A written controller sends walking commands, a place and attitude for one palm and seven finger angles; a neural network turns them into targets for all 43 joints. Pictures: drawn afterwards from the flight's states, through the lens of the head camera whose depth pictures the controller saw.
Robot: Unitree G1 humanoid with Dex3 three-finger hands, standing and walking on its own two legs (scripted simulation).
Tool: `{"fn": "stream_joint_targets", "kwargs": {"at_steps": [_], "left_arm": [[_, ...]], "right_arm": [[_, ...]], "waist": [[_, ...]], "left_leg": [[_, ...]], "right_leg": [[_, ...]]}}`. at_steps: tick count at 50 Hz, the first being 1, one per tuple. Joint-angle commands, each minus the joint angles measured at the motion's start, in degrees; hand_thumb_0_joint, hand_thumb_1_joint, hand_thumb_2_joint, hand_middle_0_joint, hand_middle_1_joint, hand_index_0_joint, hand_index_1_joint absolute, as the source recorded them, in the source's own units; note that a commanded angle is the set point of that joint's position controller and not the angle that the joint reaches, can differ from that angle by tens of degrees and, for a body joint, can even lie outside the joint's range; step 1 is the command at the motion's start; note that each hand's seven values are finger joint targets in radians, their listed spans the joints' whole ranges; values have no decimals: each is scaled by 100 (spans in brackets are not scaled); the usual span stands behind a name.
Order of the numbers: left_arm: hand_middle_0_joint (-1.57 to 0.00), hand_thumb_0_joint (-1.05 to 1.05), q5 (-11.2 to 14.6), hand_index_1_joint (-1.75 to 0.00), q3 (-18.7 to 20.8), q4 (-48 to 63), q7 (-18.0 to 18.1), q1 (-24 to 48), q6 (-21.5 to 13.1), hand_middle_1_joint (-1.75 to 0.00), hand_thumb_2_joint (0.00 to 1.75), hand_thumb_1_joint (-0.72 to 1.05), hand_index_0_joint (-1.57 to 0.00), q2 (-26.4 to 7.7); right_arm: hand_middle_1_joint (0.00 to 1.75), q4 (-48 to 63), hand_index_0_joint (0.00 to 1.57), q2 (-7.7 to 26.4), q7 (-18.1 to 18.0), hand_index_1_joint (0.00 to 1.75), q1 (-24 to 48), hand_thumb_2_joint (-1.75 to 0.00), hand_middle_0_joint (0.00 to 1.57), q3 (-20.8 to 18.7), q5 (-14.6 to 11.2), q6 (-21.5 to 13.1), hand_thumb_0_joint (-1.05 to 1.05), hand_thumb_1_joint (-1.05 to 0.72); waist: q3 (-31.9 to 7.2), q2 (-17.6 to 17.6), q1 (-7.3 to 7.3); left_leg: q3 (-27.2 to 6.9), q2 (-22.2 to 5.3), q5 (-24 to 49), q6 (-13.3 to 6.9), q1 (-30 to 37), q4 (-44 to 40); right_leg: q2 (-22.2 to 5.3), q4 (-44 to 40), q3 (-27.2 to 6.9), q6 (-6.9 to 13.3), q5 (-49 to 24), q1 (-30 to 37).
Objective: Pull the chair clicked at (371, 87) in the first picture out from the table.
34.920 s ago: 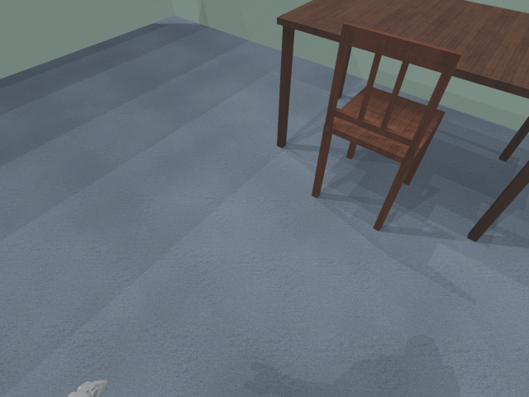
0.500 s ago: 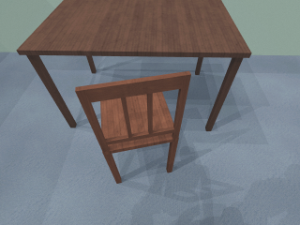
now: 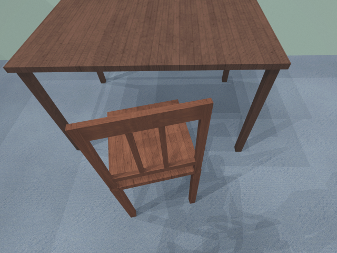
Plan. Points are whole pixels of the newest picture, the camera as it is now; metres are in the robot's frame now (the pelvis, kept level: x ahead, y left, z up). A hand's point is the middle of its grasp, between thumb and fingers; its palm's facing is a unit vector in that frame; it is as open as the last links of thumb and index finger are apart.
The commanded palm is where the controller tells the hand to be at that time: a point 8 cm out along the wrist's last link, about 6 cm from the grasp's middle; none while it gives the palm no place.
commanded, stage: come to a stop and stand still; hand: left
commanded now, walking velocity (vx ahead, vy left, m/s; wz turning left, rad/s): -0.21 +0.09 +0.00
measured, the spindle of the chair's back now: (135, 153) +0.42 +0.13 -0.11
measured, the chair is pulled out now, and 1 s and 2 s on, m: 0.18 0.18 0.18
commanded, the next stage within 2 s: look again from close up in 0.72 s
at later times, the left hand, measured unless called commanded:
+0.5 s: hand out of the picture +0.05 +0.22 -0.16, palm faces -0.03 -0.95 -0.31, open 7.4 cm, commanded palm none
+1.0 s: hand out of the picture +0.01 +0.18 -0.17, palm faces -0.04 -0.98 -0.22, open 7.4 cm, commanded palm none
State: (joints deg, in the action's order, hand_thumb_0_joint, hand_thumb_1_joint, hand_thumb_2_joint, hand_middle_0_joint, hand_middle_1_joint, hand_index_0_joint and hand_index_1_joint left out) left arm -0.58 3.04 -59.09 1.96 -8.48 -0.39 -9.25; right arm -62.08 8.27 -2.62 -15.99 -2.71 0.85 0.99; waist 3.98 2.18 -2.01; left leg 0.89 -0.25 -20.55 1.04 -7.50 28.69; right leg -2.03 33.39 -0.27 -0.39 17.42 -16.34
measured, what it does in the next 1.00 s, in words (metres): stands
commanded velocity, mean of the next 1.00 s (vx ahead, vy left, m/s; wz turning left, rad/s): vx -0.02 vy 0.01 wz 0.00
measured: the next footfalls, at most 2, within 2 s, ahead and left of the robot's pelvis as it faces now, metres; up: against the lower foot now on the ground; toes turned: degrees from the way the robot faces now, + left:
none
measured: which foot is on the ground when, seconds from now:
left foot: down 0.00-1.00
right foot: down 0.00-1.00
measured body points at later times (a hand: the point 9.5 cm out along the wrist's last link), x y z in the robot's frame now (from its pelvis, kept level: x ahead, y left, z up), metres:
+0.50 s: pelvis -0.02 +0.02 -0.01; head -0.02 -0.01 +0.44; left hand +0.05 +0.27 -0.14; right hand +0.06 -0.22 -0.16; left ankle -0.02 +0.15 -0.73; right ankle -0.02 -0.12 -0.73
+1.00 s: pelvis -0.02 +0.00 +0.00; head -0.01 -0.01 +0.45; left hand +0.01 +0.23 -0.15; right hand -0.02 -0.23 -0.16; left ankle -0.02 +0.15 -0.73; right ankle -0.02 -0.12 -0.73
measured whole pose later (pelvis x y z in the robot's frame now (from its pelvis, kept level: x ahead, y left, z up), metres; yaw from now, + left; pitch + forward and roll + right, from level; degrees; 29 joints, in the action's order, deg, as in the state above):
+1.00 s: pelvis -0.02 +0.00 +0.00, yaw -2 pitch -1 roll +1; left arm -0.9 -0.8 -61.6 1.2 -14.6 -0.1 -10.0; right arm -61.2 10.9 -1.1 -16.5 0.2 0.6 -0.2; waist 2.3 -0.2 -0.2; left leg 1.3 -1.8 -14.3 2.2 -10.8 26.0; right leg -1.2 30.2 -0.9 -0.1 15.7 -13.6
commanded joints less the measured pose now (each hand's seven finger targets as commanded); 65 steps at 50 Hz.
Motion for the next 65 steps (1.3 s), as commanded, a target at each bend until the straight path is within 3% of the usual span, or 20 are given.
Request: {"fn": "stream_joint_targets", "kwargs": {"at_steps": [1, 3, 5, 7, 9, 10, 11, 12, 13, 14, 16, 18, 20, 25, 26, 33, 38, 50, 58, 65], "left_arm": [[-20, 0, 3, -30, 286, 262, 107, -634, 23, -30, 90, 90, -20, -1015], [-20, 0, -53, -30, 331, 301, 120, -510, 74, -30, 90, 90, -20, -1113], [-20, 0, -134, -30, 362, 427, 143, -274, 133, -30, 90, 90, -20, -1158], [-20, 0, -101, -30, 373, 545, 110, -12, 131, -30, 90, 90, -20, -1150], [-20, 0, -27, -30, 312, 633, 73, 89, 136, -30, 90, 90, -20, -1008], [-20, 0, 4, -30, 259, 728, 49, 8, 172, -30, 90, 90, -20, -750], [-20, 0, 27, -30, 177, 730, 57, -81, 191, -30, 90, 90, -20, -558], [-20, 0, 85, -30, 43, 516, 190, -678, 34, -30, 90, 90, -20, -768], [-20, 0, -16, -30, 53, 851, 159, -472, -7, -30, 90, 90, -20, -713], [-20, 0, -25, -30, 47, 789, 116, -435, -19, -30, 90, 90, -20, -789], [-20, 0, -55, -30, 23, 758, 74, -425, -32, -30, 90, 90, -20, -1034], [-20, 0, -62, -30, -35, 769, 37, -232, 22, -30, 90, 90, -20, -1134], [-20, 0, -67, -30, -73, 804, 15, -195, 29, -30, 90, 90, -20, -1151], [-20, 0, -46, -30, -146, 767, -16, -397, 100, -30, 90, 90, -20, -1048], [-20, 0, -45, -30, -148, 751, -19, -450, 91, -30, 90, 90, -20, -1045], [-20, 0, -23, -30, -163, 622, -30, -599, 24, -30, 90, 90, -20, -999], [-20, 0, -11, -30, -184, 417, -39, -697, -15, -30, 90, 90, -20, -977], [-20, 0, -5, -30, -231, -54, -32, -801, -64, -30, 90, 90, -20, -824], [-20, 0, -8, -30, -224, -195, -17, -885, -98, -30, 90, 90, -20, -738], [-20, 0, -20, -30, -221, -234, -9, -931, -98, -30, 90, 90, -20, -657]], "right_arm": [[30, 306, 20, 747, -31, 30, -658, -90, 20, -239, -20, 38, 0, -90], [30, 505, 20, 602, 12, 30, -356, -90, 20, -234, -11, 118, 0, -90], [30, 662, 20, 552, 29, 30, -129, -90, 20, -248, 7, 135, 0, -90], [30, 673, 20, 588, 50, 30, -322, -90, 20, -250, -10, 105, 0, -90], [30, 560, 20, 708, 74, 30, -634, -90, 20, -251, 44, 34, 0, -90], [30, 652, 20, 1061, 70, 30, -507, -90, 20, -293, 119, -23, 0, -90], [30, 750, 20, 1285, 56, 30, -186, -90, 20, -292, 151, -40, 0, -90], [30, 1210, 20, 1470, 139, 30, 408, -90, 20, -314, -54, -118, 0, -90], [30, 1438, 20, 1214, 170, 30, 116, -90, 20, -234, 51, -142, 0, -90], [30, 1436, 20, 1138, 167, 30, 435, -90, 20, -152, 56, -120, 0, -90], [30, 1570, 20, 873, 99, 30, 259, -90, 20, -67, 6, -119, 0, -90], [30, 1549, 20, 843, 130, 30, 88, -90, 20, -24, -12, -91, 0, -90], [30, 1532, 20, 890, 164, 30, -9, -90, 20, 0, -1, -103, 0, -90], [30, 1419, 20, 1036, 195, 30, 135, -90, 20, 54, 24, -154, 0, -90], [30, 1404, 20, 1029, 198, 30, 134, -90, 20, 64, 23, -154, 0, -90], [30, 1111, 20, 945, 194, 30, -20, -90, 20, 119, 11, -220, 0, -90], [30, 841, 20, 888, 181, 30, -49, -90, 20, 165, -1, -248, 0, -90], [30, 291, 20, 730, 134, 30, -233, -90, 20, 232, -24, -249, 0, -90], [30, 115, 20, 637, 120, 30, -343, -90, 20, 226, -24, -266, 0, -90], [30, 20, 20, 576, 110, 30, -357, -90, 20, 221, -32, -274, 0, -90]], "waist": [[-931, -753, 197], [-671, -1510, 277], [-474, -1372, 288], [-617, -1399, 51], [-893, -962, -118], [-879, 289, -33], [-790, 1368, 76], [-1753, 696, 262], [-1900, 773, 211], [-1622, 1546, 342], [-891, 633, 212], [-450, -184, 56], [-223, -759, 25], [189, -300, 174], [153, -414, 186], [-407, -507, 174], [-450, -310, 205], [-59, -263, 213], [-209, -332, 202], [-34, -374, 219]], "left_leg": [[93, -182, 3021, 10, -313, 756], [51, 130, -480, 61, -1094, 1400], [-217, 110, -1172, -24, -1315, 1555], [-171, 26, -370, -10, -983, 448], [-88, -110, 1599, -48, 198, -644], [-1049, -905, 2767, -397, 520, -876], [-1669, -1730, 3878, -959, 164, -1049], [-719, -1446, 5143, -696, 332, 345], [-541, -1128, 4513, -509, 96, 318], [-441, -897, 4307, -437, 119, 324], [-235, -520, 3012, -267, -538, 607], [-204, -321, 1493, -190, -720, 324], [-177, -255, 1138, -199, -696, 233], [-498, -437, 329, -304, -1017, -518], [-480, -413, 252, -298, -1014, -532], [-304, -391, 776, -255, -490, -511], [-252, -426, 1051, -221, -405, -566], [-192, -453, 1199, -137, -348, -702], [-166, -476, 1353, -122, -184, -709], [-171, -492, 1406, -125, -233, -768]], "right_leg": [[-1008, -125, -715, 684, -5559, 1324], [-1550, -628, -1247, 1170, -5698, 1466], [-1718, -821, -1309, 1321, -5308, 1311], [-1457, -496, -1035, 1006, -5039, 1252], [-897, -173, -584, 435, -3265, 578], [-298, 269, -165, 74, -1592, -220], [68, 934, 157, -105, 814, -332], [-163, 1143, -160, 183, 607, 161], [40, 744, 96, 173, 38, 210], [-67, 448, 19, 207, -844, 200], [-424, 208, -498, 379, -1778, 81], [-503, -195, -659, 416, -1090, -222], [-462, -411, -665, 349, -653, -422], [-166, -546, -478, 174, 363, -428], [-173, -600, -524, 170, 374, -388], [-278, -784, -549, 150, -63, -112], [-322, -838, -513, 154, -442, 71], [-347, -1100, -494, 183, -725, 138], [-363, -1142, -465, 184, -980, 271], [-335, -1164, -430, 174, -1027, 248]]}}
